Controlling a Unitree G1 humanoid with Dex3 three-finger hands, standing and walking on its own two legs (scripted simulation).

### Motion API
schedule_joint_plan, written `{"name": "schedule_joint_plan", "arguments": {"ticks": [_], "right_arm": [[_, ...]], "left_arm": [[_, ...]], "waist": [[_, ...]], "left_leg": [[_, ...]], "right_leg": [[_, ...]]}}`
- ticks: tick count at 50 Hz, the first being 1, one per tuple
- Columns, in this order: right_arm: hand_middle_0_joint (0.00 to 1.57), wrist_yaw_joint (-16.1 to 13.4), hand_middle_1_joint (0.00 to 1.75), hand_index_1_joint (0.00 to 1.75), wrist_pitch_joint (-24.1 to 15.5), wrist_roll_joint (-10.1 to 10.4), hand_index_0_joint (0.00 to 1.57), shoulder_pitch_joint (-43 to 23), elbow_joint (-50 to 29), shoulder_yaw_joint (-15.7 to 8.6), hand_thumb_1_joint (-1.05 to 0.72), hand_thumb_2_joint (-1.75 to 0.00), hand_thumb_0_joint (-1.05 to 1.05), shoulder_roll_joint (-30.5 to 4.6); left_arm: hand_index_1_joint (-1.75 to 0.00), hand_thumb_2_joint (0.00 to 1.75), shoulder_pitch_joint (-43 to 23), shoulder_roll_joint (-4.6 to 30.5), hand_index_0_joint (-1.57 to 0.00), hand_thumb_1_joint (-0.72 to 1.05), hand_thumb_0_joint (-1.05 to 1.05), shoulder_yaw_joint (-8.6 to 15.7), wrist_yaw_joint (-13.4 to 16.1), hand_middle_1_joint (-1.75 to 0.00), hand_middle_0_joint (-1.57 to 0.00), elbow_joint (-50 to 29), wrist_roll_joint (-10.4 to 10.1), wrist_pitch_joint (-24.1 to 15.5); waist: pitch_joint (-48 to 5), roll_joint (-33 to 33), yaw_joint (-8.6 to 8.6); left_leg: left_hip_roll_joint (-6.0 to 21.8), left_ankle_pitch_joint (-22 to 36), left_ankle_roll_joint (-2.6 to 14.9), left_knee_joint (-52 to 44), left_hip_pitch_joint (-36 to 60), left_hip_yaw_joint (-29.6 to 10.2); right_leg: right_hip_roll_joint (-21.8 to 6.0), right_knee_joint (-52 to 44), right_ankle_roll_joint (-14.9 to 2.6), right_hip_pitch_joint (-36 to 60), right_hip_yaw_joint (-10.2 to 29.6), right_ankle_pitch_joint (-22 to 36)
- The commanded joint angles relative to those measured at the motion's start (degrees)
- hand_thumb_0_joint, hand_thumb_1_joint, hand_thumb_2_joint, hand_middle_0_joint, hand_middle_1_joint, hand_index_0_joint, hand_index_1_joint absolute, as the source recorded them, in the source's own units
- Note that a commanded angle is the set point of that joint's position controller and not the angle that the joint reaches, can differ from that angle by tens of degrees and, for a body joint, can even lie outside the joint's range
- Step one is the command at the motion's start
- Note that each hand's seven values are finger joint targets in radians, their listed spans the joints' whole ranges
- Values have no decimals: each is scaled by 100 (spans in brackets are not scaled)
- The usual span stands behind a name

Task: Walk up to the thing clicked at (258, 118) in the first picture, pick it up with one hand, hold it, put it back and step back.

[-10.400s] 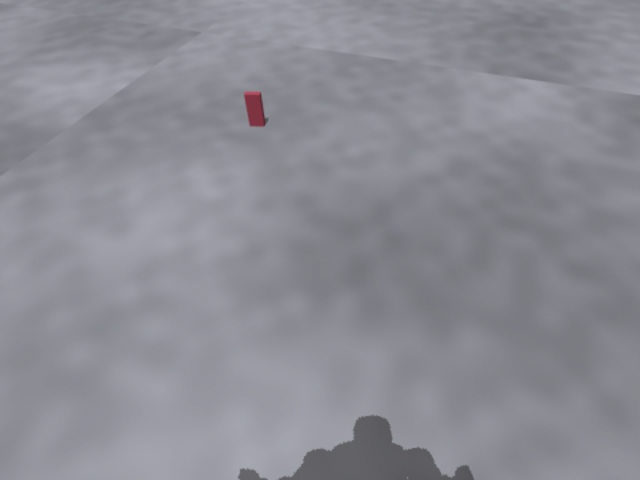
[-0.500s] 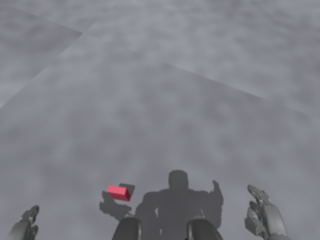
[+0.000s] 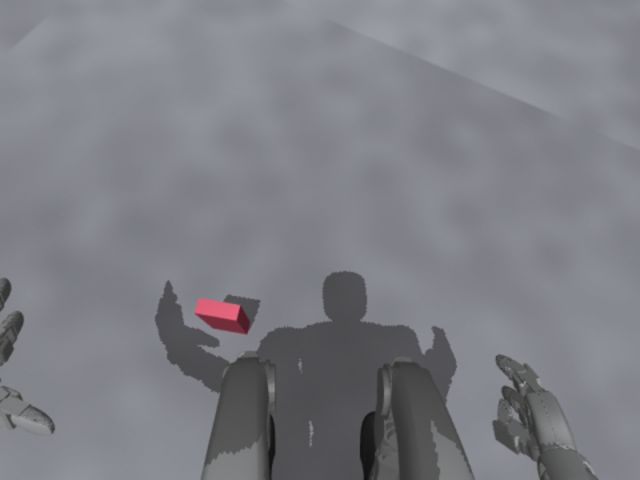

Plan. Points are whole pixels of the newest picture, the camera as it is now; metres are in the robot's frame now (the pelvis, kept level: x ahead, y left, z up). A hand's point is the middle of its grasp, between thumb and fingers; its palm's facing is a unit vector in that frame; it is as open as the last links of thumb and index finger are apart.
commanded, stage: go down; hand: left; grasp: from the side
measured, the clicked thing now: (225, 317) +0.38 +0.21 -0.46
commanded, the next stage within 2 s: approach in 1.48 s
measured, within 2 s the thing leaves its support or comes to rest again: neither
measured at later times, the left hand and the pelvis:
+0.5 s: hand (31, 336) +0.29 +0.39 -0.11, palm faces +0.17 -0.97 -0.16, open 17.5 cm; pelvis -0.02 +0.00 -0.08, yaw -2 degrees
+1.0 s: hand (36, 331) +0.30 +0.40 -0.14, palm faces +0.16 -0.98 -0.13, open 17.5 cm; pelvis -0.04 +0.00 -0.13, yaw -3 degrees
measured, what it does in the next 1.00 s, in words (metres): lowers itself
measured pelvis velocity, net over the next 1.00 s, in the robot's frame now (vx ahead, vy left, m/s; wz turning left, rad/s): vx -0.04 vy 0.00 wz -0.06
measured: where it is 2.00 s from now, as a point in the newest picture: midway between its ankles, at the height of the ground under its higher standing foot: outside the picture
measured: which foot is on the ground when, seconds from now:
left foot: down 0.00-1.00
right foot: down 0.00-1.00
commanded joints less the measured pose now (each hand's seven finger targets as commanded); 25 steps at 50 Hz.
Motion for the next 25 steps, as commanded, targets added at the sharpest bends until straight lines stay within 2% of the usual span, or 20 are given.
{"name": "schedule_joint_plan", "arguments": {"ticks": [1, 2, 4, 5, 6, 7, 8, 9, 13, 14, 17, 18, 19, 21, 23, 25], "right_arm": [[20, -102, 30, 30, -215, -14, 20, 367, -430, -425, -90, -90, 0, -1131], [20, -104, 30, 30, -211, -24, 20, 330, -415, -414, -90, -90, 0, -1128], [20, -110, 30, 30, -218, -38, 20, 353, -373, -397, -90, -90, 0, -1167], [20, -105, 30, 30, -220, -52, 20, 333, -365, -373, -90, -90, 0, -1175], [20, -106, 30, 30, -229, -60, 20, 350, -357, -365, -90, -90, 0, -1155], [20, -121, 30, 30, -227, -53, 20, 326, -353, -364, -90, -90, 0, -1202], [20, -115, 30, 30, -228, -62, 20, 350, -329, -340, -90, -90, 0, -1229], [20, -128, 30, 30, -227, -77, 20, 307, -343, -329, -90, -90, 0, -1231], [20, -140, 30, 30, -224, -75, 20, 359, -278, -282, -91, -90, 0, -1310], [20, -143, 30, 30, -222, -71, 20, 385, -260, -271, -92, -90, 0, -1339], [20, -154, 30, 30, -206, -72, 20, 367, -198, -237, -92, -90, 0, -1386], [20, -151, 30, 30, -206, -67, 20, 367, -206, -213, -92, -91, 0, -1360], [20, -156, 30, 30, -194, -68, 20, 314, -181, -213, -92, -91, 0, -1366], [20, -169, 30, 30, -192, -76, 20, 303, -185, -205, -92, -91, 0, -1389], [20, -172, 30, 30, -198, -94, 20, 317, -130, -198, -93, -91, 0, -1402], [20, -176, 30, 30, -201, -99, 20, 349, -136, -186, -93, -91, 0, -1395]], "left_arm": [[-9, 4, -403, 2060, -8, -61, 0, 866, -206, -10, -8, -451, -239, -512], [-9, 5, -565, 2156, -8, -61, 0, 921, -263, -10, -7, -484, -266, -591], [-9, 4, -792, 2209, -8, -61, 0, 930, -386, -10, -7, -267, -295, -685], [-9, 4, -945, 2370, -8, -61, 0, 990, -436, -10, -7, -268, -290, -747], [-8, 4, -1010, 2368, -8, -59, 0, 996, -491, -9, -7, -146, -319, -770], [-8, 3, -1129, 2435, -8, -61, 0, 1018, -545, -9, -7, -163, -331, -825], [-7, 3, -1158, 2545, -8, -59, 0, 1100, -611, -8, -7, -159, -370, -857], [-7, 3, -1258, 2592, -7, -57, 0, 1085, -673, -8, -7, -74, -373, -872], [-6, 3, -1345, 2890, -7, -57, 0, 1278, -840, -7, -7, -30, -449, -911], [-6, 3, -1228, 2925, -7, -57, 0, 1362, -869, -7, -6, 31, -487, -896], [-6, 3, -1266, 3034, -7, -56, 0, 1446, -952, -6, -7, 106, -508, -863], [-5, 3, -1389, 3169, -7, -57, 0, 1502, -965, -6, -7, -22, -525, -865], [-5, 3, -1344, 3055, -6, -57, 0, 1474, -1001, -5, -6, 135, -556, -865], [-5, 3, -1522, 3229, -6, -56, 0, 1549, -1057, -5, -6, 13, -595, -880], [-4, 3, -1487, 3136, -6, -56, 0, 1525, -1125, -5, -6, 178, -610, -867], [-5, 3, -1733, 3315, -6, -57, 0, 1577, -1169, -5, -6, 95, -622, -876]], "waist": [[-2779, 705, 205], [-2807, 751, 248], [-2730, 771, 167], [-2664, 822, 179], [-2669, 737, 165], [-2740, 809, 146], [-2837, 915, 212], [-2799, 958, 182], [-3098, 1002, 267], [-3234, 951, 299], [-3191, 1075, 307], [-3217, 1032, 337], [-3136, 987, 320], [-3158, 1024, 319], [-3104, 1056, 273], [-3151, 998, 222]], "left_leg": [[-149, 1492, 181, -1019, 1991, -120], [-140, 1403, 178, -964, 1957, -108], [-134, 1152, 179, -841, 1707, -144], [-123, 981, 169, -824, 1568, -155], [-130, 777, 183, -733, 1417, -122], [-117, 692, 179, -722, 1435, -146], [-112, 808, 163, -660, 1512, -147], [-116, 598, 166, -598, 1350, -135], [-109, 785, 163, -392, 1307, -146], [-110, 1067, 167, -309, 1403, -145], [-103, 1164, 145, -222, 1333, -211], [-104, 1078, 154, -162, 1182, -185], [-99, 1022, 160, -111, 1132, -177], [-109, 965, 174, 18, 954, -118], [-95, 1055, 176, 115, 981, -132], [-102, 913, 193, 253, 736, -89]], "right_leg": [[233, -782, -255, 915, 111, 1207], [236, -740, -256, 815, 126, 1136], [241, -594, -258, 597, 119, 959], [247, -522, -259, 498, 107, 846], [237, -563, -242, 521, 173, 678], [255, -471, -253, 360, 130, 627], [254, -395, -257, 331, 139, 704], [250, -357, -258, 229, 149, 540], [273, -108, -276, 129, 89, 657], [282, -53, -279, 134, 55, 839], [286, 194, -299, -83, -34, 879], [288, 217, -289, -53, -27, 828], [299, 243, -290, -143, -25, 796], [299, 298, -286, -138, 5, 770], [307, 405, -294, -285, -22, 826], [309, 426, -276, -261, -1, 739]]}}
